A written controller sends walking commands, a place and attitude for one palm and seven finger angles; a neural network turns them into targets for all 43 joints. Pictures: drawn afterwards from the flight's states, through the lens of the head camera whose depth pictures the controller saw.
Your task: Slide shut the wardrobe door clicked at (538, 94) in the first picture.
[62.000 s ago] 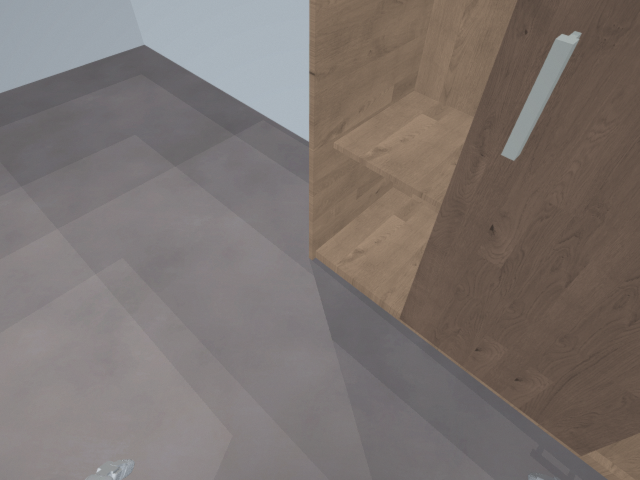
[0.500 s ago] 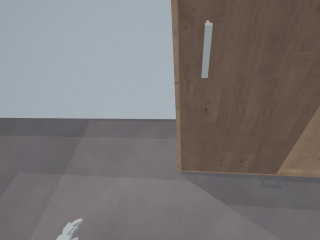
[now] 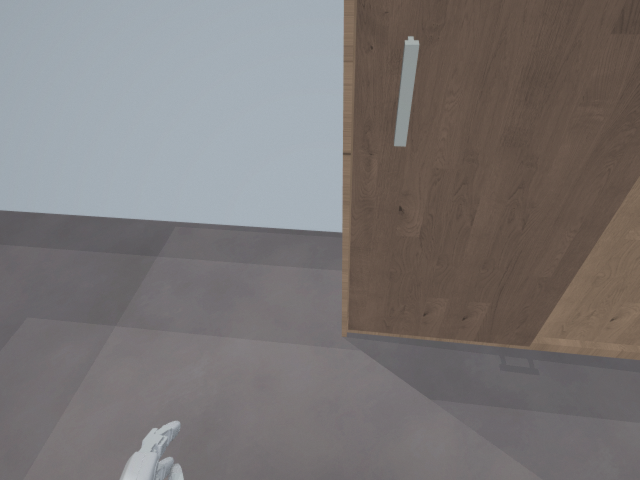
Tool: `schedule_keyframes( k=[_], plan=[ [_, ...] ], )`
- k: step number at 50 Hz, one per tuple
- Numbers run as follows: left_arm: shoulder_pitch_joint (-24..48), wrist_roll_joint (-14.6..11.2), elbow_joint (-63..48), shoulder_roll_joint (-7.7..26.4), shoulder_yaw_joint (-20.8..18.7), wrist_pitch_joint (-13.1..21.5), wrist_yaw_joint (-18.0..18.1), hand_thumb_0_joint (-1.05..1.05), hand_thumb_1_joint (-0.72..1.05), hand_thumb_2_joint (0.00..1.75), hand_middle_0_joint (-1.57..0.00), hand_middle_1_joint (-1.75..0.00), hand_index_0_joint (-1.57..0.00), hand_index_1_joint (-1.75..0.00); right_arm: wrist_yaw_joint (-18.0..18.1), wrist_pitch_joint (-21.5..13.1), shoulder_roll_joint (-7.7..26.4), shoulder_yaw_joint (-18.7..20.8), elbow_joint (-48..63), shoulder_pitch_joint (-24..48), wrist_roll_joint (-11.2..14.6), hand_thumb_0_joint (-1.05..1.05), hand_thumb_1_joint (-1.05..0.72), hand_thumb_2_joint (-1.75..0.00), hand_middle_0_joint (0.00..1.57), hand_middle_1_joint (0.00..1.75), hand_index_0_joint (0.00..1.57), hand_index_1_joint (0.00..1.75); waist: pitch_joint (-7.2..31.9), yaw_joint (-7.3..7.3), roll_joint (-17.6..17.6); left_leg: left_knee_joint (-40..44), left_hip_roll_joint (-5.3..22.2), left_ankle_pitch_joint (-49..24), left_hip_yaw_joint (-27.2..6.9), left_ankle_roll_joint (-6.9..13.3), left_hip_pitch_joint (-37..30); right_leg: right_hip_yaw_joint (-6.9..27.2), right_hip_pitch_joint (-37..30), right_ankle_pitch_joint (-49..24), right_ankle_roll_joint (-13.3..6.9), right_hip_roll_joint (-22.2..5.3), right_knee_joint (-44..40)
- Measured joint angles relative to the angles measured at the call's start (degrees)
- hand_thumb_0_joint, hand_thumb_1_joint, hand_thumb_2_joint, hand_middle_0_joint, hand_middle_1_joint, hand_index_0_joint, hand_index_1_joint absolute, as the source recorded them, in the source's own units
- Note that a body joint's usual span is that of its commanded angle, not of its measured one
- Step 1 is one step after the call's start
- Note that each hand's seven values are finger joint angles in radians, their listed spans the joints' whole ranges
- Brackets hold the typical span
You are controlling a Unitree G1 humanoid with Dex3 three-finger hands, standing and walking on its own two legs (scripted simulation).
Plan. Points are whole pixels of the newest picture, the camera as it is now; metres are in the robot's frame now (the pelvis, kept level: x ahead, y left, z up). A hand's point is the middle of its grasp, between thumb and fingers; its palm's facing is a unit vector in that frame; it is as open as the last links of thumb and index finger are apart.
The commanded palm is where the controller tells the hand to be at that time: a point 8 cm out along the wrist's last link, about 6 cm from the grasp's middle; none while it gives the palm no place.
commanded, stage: stop stepping back and stand still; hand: right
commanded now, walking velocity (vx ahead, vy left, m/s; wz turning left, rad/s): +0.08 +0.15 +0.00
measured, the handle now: (405, 93) +0.76 -0.13 +0.16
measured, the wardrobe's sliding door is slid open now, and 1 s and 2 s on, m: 0.00 0.00 0.00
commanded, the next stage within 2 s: let the arm hang, fingers relaxed in 0.18 s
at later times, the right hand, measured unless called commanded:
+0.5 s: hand (493, 478) +0.17 -0.20 -0.10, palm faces +0.04 +0.97 -0.25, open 7.4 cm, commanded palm none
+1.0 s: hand out of the picture +0.05 -0.25 -0.15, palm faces +0.02 +0.94 -0.34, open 7.3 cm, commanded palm none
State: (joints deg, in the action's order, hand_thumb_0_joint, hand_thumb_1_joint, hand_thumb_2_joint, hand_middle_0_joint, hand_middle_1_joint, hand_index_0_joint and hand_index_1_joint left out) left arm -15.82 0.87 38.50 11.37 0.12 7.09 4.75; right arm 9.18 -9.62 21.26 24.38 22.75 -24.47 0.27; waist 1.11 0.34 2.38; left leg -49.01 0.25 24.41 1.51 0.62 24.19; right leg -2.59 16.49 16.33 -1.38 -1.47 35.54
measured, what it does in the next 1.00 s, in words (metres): steps on the spot: left foot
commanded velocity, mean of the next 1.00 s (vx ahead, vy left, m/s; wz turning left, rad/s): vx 0.01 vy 0.01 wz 0.00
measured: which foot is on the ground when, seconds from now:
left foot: down 0.00-0.26, up 0.28-0.52, down 0.54-1.00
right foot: down 0.00-1.00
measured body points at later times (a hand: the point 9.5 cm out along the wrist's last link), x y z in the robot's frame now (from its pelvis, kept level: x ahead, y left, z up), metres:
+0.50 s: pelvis +0.01 -0.01 +0.00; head +0.00 -0.01 +0.45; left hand +0.11 +0.24 -0.11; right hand +0.17 -0.25 -0.08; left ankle +0.06 +0.14 -0.70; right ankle +0.04 -0.10 -0.73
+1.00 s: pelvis +0.01 +0.00 +0.01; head +0.03 +0.01 +0.46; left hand +0.02 +0.26 -0.14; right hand +0.05 -0.30 -0.12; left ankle +0.08 +0.14 -0.73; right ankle +0.04 -0.10 -0.73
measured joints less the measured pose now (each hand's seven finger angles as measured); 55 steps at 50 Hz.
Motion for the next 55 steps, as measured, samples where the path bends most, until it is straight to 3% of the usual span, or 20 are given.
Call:
schedule_keyframes(
  k=[2,4,6,9,14,16,18,20,23,25,27,28,30,38,41,45,50,55],
  plan=[
    [-0.5,-0.1,0.0,-1.0,0.5,0.4,-0.8,0.01,0.90,0.90,-0.20,-0.30,-0.20,-0.30,-0.3,0.6,0.0,-0.9,0.5,0.4,-0.4,0.01,-0.89,-0.90,0.20,0.30,0.21,0.30,-0.2,-0.69,0.0,1.3,-0.2,-0.6,0.7,-0.5,-1.1,0.6,-1.2,-0.7,0.2,0.0,-1.8],
    [-1.0,-0.2,-0.8,-1.8,1.3,0.6,-1.6,0.01,0.90,0.90,-0.20,-0.30,-0.20,-0.30,-0.5,0.5,0.7,-1.3,2.6,-0.9,-0.7,0.01,-0.89,-0.90,0.20,0.30,0.20,0.30,0.0,-1.14,-0.2,8.4,-0.5,-2.2,2.0,-0.6,-4.3,1.2,-1.5,-0.7,0.6,-0.5,-2.2],
    [-1.3,-0.1,-2.3,-2.5,1.9,0.2,-2.2,0.01,0.90,0.90,-0.20,-0.30,-0.20,-0.30,-0.7,-0.3,2.7,-0.5,5.6,-3.4,-0.9,0.01,-0.89,-0.90,0.20,0.30,0.20,0.30,0.5,-1.01,0.7,15.9,-0.4,-2.8,1.3,0.8,-7.1,0.5,0.3,1.2,0.8,-0.5,0.4],
    [0.6,-0.2,-2.4,-1.9,1.3,-0.9,-2.5,0.01,0.90,0.90,-0.20,-0.30,-0.20,-0.30,-1.4,-1.0,3.6,-0.4,8.0,-4.1,-0.3,0.01,-0.89,-0.90,0.21,0.30,0.21,0.30,-1.2,-0.86,-0.8,15.3,-1.5,-11.2,1.9,1.1,-5.6,1.1,4.4,5.9,0.9,-1.2,8.9],
    [1.9,-0.5,-1.0,-0.9,0.5,-1.6,-1.6,0.01,0.90,0.90,-0.20,-0.30,-0.20,-0.30,-1.2,-1.3,3.4,0.9,7.8,-4.6,0.6,0.01,-0.89,-0.90,0.21,0.30,0.21,0.30,-1.9,-0.53,0.3,11.2,0.0,-7.7,0.6,-0.1,-4.7,-1.4,1.9,2.5,-1.0,0.4,4.1],
    [2.0,0.0,1.3,0.7,-0.5,-0.5,-3.1,0.01,0.90,0.90,-0.20,-0.30,-0.20,-0.30,-3.2,-0.3,1.9,-2.5,-1.4,-0.8,-1.2,0.00,-0.89,-0.90,0.21,0.30,0.21,0.30,-0.2,-1.08,-2.0,1.9,-0.3,-1.6,-0.3,-0.9,-1.3,-0.5,2.8,2.7,-1.8,1.0,3.8],
    [2.5,0.7,3.2,2.4,-0.9,-2.0,-3.5,0.01,0.90,0.90,-0.20,-0.30,-0.20,-0.30,-5.2,5.5,-1.1,-7.4,-15.0,4.4,-2.0,0.00,-0.90,-0.90,0.20,0.30,0.20,0.30,0.8,-2.42,-5.0,-9.3,-1.4,3.2,-2.2,-1.9,2.3,1.2,3.0,1.4,-2.4,1.6,2.1],
    [2.5,1.3,4.2,3.1,-1.0,-3.5,-3.4,0.01,0.90,0.90,-0.20,-0.30,-0.20,-0.30,-6.3,10.4,-3.9,-11.8,-28.7,8.3,-2.2,0.00,-0.90,-0.90,0.20,0.30,0.20,0.30,0.8,-3.46,-6.6,-13.2,-1.7,4.6,-3.1,-3.0,3.6,2.4,2.2,-0.3,-2.7,1.8,-0.1],
    [2.0,1.5,5.2,2.6,-0.2,-5.2,-3.9,0.01,0.90,0.90,-0.20,-0.30,-0.20,-0.30,-8.0,14.1,-6.9,-17.7,-44.5,10.8,-2.0,0.00,-0.91,-0.90,0.19,0.30,0.19,0.29,-0.6,-3.50,-5.5,-5.2,-0.6,2.8,-2.9,-3.7,2.3,1.8,0.5,-1.5,-2.0,1.6,-2.3],
    [1.7,1.3,6.0,2.1,0.3,-6.2,-4.4,0.01,0.90,0.90,-0.20,-0.30,-0.20,-0.30,-9.3,14.4,-8.5,-21.3,-51.9,10.3,-1.7,0.01,-0.91,-0.90,0.19,0.30,0.19,0.29,-1.8,-3.04,-3.8,4.7,0.2,-1.9,-2.2,-3.5,-0.7,0.8,0.5,-1.0,-1.4,1.3,-1.4],
    [1.1,0.9,7.0,1.1,0.5,-7.2,-4.9,0.00,0.90,0.90,-0.20,-0.30,-0.20,-0.30,-10.1,13.7,-9.3,-24.3,-57.4,8.5,-1.8,0.01,-0.91,-0.90,0.19,0.30,0.19,0.29,-2.1,-2.41,-0.5,14.5,1.3,-6.0,-4.3,-2.2,-3.8,-0.9,1.8,0.5,-0.7,2.2,1.4],
    [1.2,0.7,7.8,1.0,0.3,-7.8,-5.1,0.00,0.90,0.90,-0.20,-0.30,-0.20,-0.30,-10.2,13.5,-10.3,-25.3,-60.7,8.2,-1.9,0.01,-0.91,-0.90,0.20,0.30,0.19,0.29,-2.8,-2.29,-0.1,14.6,1.0,-10.3,-4.6,-2.1,-3.2,-1.0,2.6,1.6,-0.4,2.0,3.1],
    [0.6,0.7,9.7,0.9,-0.5,-9.1,-5.2,0.00,0.90,0.90,-0.20,-0.30,-0.20,-0.30,-9.4,13.5,-11.8,-24.3,-65.4,8.4,-1.1,-0.02,-0.95,-0.89,0.20,0.30,0.20,0.30,-3.9,-2.92,-0.8,13.8,0.4,-12.4,-3.0,-1.9,-2.7,0.9,3.8,3.1,-0.4,1.6,4.8],
    [-4.8,1.2,17.4,0.1,-1.2,-9.8,-4.7,0.00,0.91,0.90,-0.20,-0.30,-0.20,-0.30,-9.5,12.9,-8.0,-23.0,-76.0,10.2,-1.8,-0.02,-0.97,-0.89,0.20,0.30,0.20,0.30,-4.9,-2.42,-2.6,18.3,0.1,-10.2,-1.4,-1.3,-4.0,2.2,3.1,-1.2,-0.7,1.2,-0.3],
    [-5.2,0.9,19.8,0.1,-1.2,-9.4,-4.6,0.01,0.91,0.90,-0.20,-0.30,-0.20,-0.30,-9.5,11.9,-6.3,-22.3,-78.5,10.6,-1.7,-0.01,-0.95,-0.90,0.20,0.30,0.20,0.30,-5.2,-1.85,-2.8,21.2,0.6,-13.2,-2.0,-1.1,-5.4,1.9,1.5,-2.7,-0.7,1.8,-3.3],
    [-3.7,0.6,21.6,0.7,-1.5,-8.8,-4.5,0.01,0.90,0.90,-0.20,-0.30,-0.20,-0.30,-9.2,11.1,-4.4,-21.9,-81.6,11.7,-1.5,0.00,-0.93,-0.90,0.20,0.30,0.20,0.30,-5.5,-1.59,-2.8,22.9,1.4,-16.8,-2.8,-1.6,-6.9,1.4,-0.5,-3.7,-0.9,2.8,-5.6],
    [-0.1,0.6,22.1,2.6,-2.1,-8.4,-4.7,0.00,0.90,0.90,-0.20,-0.30,-0.20,-0.30,-9.2,10.9,-3.8,-21.9,-84.0,13.5,-1.7,0.00,-0.92,-0.90,0.20,0.30,0.20,0.30,-4.8,-1.59,-4.2,23.7,1.4,-14.7,-2.9,-1.9,-7.7,1.4,-1.7,-4.2,-1.0,2.8,-7.4],
    [3.8,0.5,22.5,4.3,-2.2,-7.6,-4.8,0.00,0.90,0.90,-0.20,-0.30,-0.20,-0.30,-9.3,10.0,-3.4,-22.2,-85.1,16.1,-1.7,0.00,-0.91,-0.90,0.20,0.30,0.20,0.30,-4.5,-1.31,-3.8,24.9,1.7,-17.1,-3.2,-2.2,-8.7,1.3,-2.9,-4.4,-0.9,3.2,-8.6]
  ],
)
